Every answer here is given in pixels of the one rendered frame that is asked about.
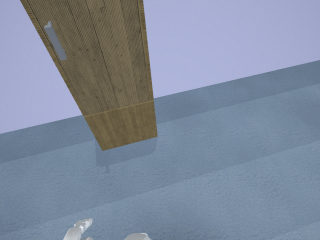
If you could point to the robot left hand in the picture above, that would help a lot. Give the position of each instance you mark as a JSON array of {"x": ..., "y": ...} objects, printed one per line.
[{"x": 75, "y": 233}]

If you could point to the cupboard door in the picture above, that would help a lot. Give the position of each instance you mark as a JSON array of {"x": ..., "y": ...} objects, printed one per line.
[{"x": 105, "y": 61}]

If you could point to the handle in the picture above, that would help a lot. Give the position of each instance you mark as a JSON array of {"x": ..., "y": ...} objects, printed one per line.
[{"x": 55, "y": 41}]

